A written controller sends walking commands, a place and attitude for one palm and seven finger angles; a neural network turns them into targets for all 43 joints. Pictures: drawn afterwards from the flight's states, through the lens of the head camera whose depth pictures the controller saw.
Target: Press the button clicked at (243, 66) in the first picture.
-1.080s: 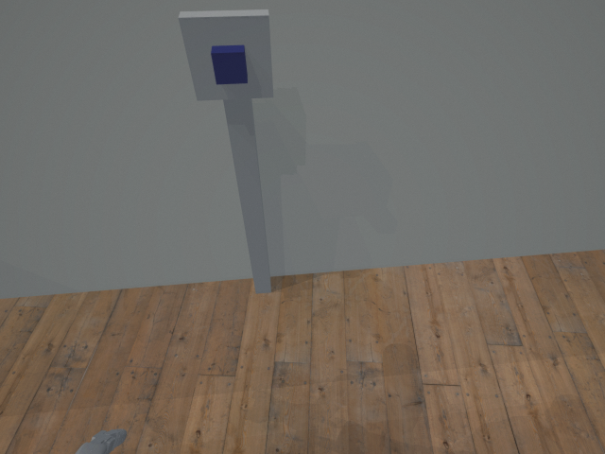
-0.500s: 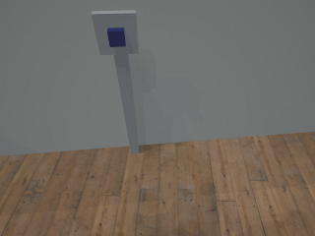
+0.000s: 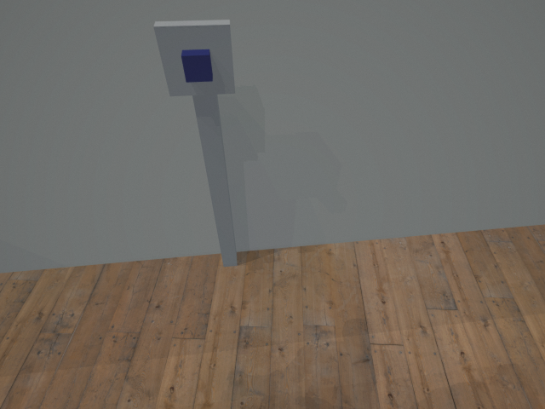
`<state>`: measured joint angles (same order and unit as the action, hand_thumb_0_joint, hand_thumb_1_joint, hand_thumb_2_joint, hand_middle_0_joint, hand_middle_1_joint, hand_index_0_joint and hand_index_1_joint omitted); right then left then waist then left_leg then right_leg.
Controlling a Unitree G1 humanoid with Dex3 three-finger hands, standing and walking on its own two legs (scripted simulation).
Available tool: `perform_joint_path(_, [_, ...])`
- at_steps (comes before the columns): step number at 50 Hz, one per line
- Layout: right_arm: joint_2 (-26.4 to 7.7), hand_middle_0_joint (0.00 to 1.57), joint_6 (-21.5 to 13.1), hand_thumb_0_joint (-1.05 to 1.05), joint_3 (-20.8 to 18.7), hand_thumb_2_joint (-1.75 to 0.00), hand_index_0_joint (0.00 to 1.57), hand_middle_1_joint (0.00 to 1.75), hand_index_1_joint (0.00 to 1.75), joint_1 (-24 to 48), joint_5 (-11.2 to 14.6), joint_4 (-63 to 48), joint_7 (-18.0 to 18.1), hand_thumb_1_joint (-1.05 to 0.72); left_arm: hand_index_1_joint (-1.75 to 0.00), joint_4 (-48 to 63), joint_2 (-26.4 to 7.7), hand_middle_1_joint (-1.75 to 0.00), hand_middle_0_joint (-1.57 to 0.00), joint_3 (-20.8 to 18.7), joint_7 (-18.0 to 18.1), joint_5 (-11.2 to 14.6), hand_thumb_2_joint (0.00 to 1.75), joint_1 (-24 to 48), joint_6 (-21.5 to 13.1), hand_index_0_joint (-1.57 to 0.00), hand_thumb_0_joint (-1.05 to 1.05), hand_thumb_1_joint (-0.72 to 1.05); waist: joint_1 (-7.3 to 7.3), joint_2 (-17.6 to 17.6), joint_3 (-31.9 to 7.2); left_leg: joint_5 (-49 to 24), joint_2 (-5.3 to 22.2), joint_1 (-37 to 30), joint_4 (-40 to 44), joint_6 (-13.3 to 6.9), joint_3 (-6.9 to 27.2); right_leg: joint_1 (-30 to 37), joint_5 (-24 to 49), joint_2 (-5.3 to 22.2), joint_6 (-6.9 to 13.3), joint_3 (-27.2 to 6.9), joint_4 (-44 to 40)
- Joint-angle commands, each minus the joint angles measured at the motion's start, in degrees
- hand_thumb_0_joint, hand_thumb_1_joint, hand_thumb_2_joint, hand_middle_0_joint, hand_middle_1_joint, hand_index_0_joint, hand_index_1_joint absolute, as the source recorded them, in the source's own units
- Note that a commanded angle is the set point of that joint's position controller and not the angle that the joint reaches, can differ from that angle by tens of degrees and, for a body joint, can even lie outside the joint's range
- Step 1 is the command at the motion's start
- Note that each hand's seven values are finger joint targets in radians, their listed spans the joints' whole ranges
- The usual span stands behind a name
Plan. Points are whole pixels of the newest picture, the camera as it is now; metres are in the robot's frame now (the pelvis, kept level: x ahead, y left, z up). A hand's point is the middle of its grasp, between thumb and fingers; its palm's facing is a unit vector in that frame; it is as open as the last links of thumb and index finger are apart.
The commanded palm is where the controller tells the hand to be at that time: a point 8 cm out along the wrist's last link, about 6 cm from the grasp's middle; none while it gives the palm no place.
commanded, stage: look at it before walking up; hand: left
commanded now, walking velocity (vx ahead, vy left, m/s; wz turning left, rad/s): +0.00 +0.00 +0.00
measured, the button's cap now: (197, 65) +0.78 +0.22 +0.14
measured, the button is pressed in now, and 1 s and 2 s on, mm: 0 0 0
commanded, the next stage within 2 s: turn to face it in 0.46 s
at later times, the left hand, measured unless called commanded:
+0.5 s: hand out of the picture +0.08 +0.25 -0.16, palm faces -0.02 -0.94 -0.33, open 7.4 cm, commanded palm none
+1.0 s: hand out of the picture +0.04 +0.22 -0.18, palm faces +0.06 -0.96 -0.26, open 7.4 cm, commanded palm none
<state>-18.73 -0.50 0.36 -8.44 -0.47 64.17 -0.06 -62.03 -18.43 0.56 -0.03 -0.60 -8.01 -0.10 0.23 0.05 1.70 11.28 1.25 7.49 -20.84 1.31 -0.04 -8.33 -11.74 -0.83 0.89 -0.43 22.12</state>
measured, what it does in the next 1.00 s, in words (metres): stands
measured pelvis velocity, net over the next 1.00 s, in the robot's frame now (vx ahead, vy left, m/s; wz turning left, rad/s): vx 0.00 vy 0.01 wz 0.07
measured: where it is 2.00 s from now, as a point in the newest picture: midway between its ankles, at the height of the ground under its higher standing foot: outside the picture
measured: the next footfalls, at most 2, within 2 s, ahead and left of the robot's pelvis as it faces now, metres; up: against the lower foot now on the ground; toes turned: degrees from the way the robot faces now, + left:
left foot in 1.86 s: +0.31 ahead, +0.08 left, +0.00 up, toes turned +15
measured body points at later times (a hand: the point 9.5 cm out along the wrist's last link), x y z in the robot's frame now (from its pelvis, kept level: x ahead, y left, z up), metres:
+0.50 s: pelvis +0.01 +0.01 +0.00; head +0.01 +0.01 +0.45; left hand +0.08 +0.30 -0.13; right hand +0.08 -0.29 -0.13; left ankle +0.00 +0.13 -0.75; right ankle +0.00 -0.11 -0.75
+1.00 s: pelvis +0.00 +0.01 -0.01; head +0.01 +0.01 +0.44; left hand +0.04 +0.27 -0.16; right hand +0.07 -0.24 -0.16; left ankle +0.00 +0.13 -0.75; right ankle +0.00 -0.11 -0.75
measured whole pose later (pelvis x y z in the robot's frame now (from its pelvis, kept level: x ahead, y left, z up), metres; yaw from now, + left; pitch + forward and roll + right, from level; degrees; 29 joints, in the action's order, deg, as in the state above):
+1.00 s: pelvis +0.00 +0.01 -0.01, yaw +4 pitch -1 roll +0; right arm -13.6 1.7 0.3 -9.4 -0.4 61.2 -0.3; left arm -59.3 -14.0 0.3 1.3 -0.6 -9.9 1.9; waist -0.1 -0.2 3.0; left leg 14.4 -1.1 13.2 -29.0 0.5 3.3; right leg -12.0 -15.8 1.5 -0.1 2.9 29.1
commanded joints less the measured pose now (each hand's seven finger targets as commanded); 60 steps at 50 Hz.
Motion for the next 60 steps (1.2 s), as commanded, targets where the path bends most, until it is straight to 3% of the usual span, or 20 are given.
perform_joint_path(1, [-11.38,0.2,-1.23,0.0,-2.22,-0.9,0.2,0.3,0.3,2.64,-0.14,-3.73,0.88,-0.9,-0.3,3.83,-12.13,-0.3,-0.2,-2.6,0.77,0.01,0.9,2.32,-1.51,-0.2,0.0,0.9,-0.22,0.26,-2.04,-4.84,5.46,0.25,3.41,-2.28,4.98,-1.28,3.91,7.21,1.08,-6.59,-4.59])
perform_joint_path(31, [-12.03,0.2,-1.27,0.0,-2.36,-0.9,0.2,0.3,0.3,3.88,0.05,-4.36,0.9,-0.9,-0.3,3.73,-12.68,-0.3,-0.2,-2.84,0.83,-0.09,0.9,2.18,-1.53,-0.2,0.0,0.9,-0.37,0.37,-3.29,-10.65,5.73,-0.87,3.19,-2.57,5.56,1.21,10.0,7.68,0.62,-4.77,-3.2])
perform_joint_path(40, [-5.56,0.2,0.51,0.0,-1.5,-0.9,0.2,0.3,0.3,0.93,-0.13,-5.06,0.6,-0.9,-0.3,4.36,-7.17,-0.3,-0.2,-2.14,1.59,-0.04,0.9,-1.12,0.21,-0.2,0.0,0.9,-0.55,-0.33,-2.92,-11.8,4.7,3.47,-1.39,-1.76,5.68,0.33,9.75,8.97,-0.39,-3.41,0.48])
perform_joint_path(43, [-4.52,0.2,1.05,0.0,-1.51,-0.9,0.2,0.3,0.3,0.01,-0.18,-5.52,0.54,-0.9,-0.3,4.92,-6.94,-0.3,-0.2,-2.31,1.81,-0.03,0.9,-2.12,0.51,-0.2,0.0,0.9,-0.7,-2.03,-2.66,-10.45,3.7,5.46,-3.72,-1.36,5.31,-0.09,8.73,10.25,0.15,-4.06,0.6])
perform_joint_path(48, [-3.5,0.2,1.45,0.0,-2.1,-0.9,0.2,0.3,0.3,-1.36,-0.21,-6.4,0.5,-0.9,-0.3,6.19,-6.17,-0.3,-0.2,-2.89,2.02,-0.07,0.9,-2.66,0.89,-0.2,0.0,0.9,-0.51,-1.58,-2.19,-9.37,3.15,7.38,-6.19,-1.82,6.47,-2.24,5.18,10.69,0.78,-3.13,2.24])
perform_joint_path(53, [-2.39,0.2,1.76,0.0,-2.71,-0.9,0.2,0.3,0.3,-2.88,-0.34,-7.24,0.46,-0.9,-0.3,7.25,-4.76,-0.3,-0.2,-3.44,2.09,-0.22,0.9,-3.07,1.27,-0.2,0.0,0.9,-0.35,-0.77,-0.83,-3.5,2.79,10.63,-7.05,-2.67,8.52,-5.1,-4.27,10.65,1.0,-1.96,2.74])
perform_joint_path(54, [-1.85,0.2,1.7,0.0,-2.68,-0.9,0.2,0.3,0.3,-3.25,-0.38,-7.21,0.46,-0.9,-0.3,7.27,-4.05,-0.3,-0.2,-3.36,2.08,-0.28,0.9,-3.24,1.31,-0.2,0.0,0.9,-0.21,-0.18,-0.54,-2.17,3.0,11.25,-5.97,-2.97,9.56,-5.5,-6.55,9.88,0.79,-1.62,3.0])
perform_joint_path(55, [-1.52,0.2,1.54,0.0,-2.42,-0.9,0.2,0.3,0.3,-3.98,-0.67,-6.75,0.44,-0.9,-0.3,6.64,-2.87,-0.3,-0.2,-3.21,1.92,-0.33,0.9,-3.95,1.17,-0.2,0.0,0.9,-0.08,1.0,-1.49,3.71,3.4,11.1,-3.83,-3.36,10.93,-4.95,-13.2,8.37,0.06,-0.72,2.98])
perform_joint_path(57, [-1.96,0.2,1.21,0.0,-2.72,-0.9,0.2,0.3,0.3,-6.11,-1.2,-6.13,0.45,-0.9,-0.3,5.99,-1.22,-0.3,-0.2,-2.97,1.36,-0.75,0.9,-5.48,1.07,-0.2,0.0,0.9,0.33,4.26,-1.91,22.96,5.06,12.34,2.92,-4.92,16.29,-5.13,-21.53,4.91,-0.87,1.52,6.41])
perform_joint_path(58, [-2.75,0.2,1.06,0.0,-3.13,-0.9,0.2,0.3,0.3,-6.68,-1.31,-5.96,0.57,-0.9,-0.3,5.56,-0.2,-0.3,-0.2,-2.81,1.09,-0.96,0.9,-6.33,0.95,-0.2,0.0,0.9,0.39,7.17,-0.97,29.98,6.99,13.06,7.26,-6.43,20.95,-5.97,-20.38,2.73,-1.19,3.1,10.67])
perform_joint_path(59, [-3.54,0.2,0.83,0.0,-3.45,-0.9,0.2,0.3,0.3,-6.89,-1.2,-5.75,0.8,-0.9,-0.3,5.05,1.2,-0.3,-0.2,-2.58,0.86,-1.25,0.9,-7.12,0.64,-0.2,0.0,0.9,0.36,9.62,0.25,33.45,9.04,12.9,10.26,-8.06,24.8,-7.19,-17.23,1.06,-1.16,4.08,14.64])
perform_joint_path(60, [-3.73,0.2,0.59,0.0,-3.67,-0.9,0.2,0.3,0.3,-6.99,-1.01,-5.48,1.06,-0.9,-0.3,4.53,2.32,-0.3,-0.2,-2.33,0.61,-1.38,0.9,-7.91,0.36,-0.2,0.0,0.9,0.25,10.62,1.58,34.22,10.19,12.56,11.43,-9.29,26.46,-8.66,-15.12,0.44,-0.89,4.22,17.14])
